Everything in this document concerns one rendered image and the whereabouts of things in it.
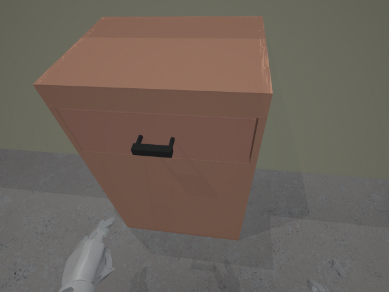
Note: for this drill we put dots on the robot left hand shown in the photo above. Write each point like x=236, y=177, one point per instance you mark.
x=90, y=260

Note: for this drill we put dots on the cabinet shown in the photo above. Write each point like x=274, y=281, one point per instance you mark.
x=198, y=65

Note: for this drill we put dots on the drawer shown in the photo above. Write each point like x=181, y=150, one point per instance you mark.
x=215, y=138

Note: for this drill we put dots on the robot right hand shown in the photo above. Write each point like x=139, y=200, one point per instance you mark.
x=316, y=287

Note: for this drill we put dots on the handle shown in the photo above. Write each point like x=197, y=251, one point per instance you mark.
x=164, y=151

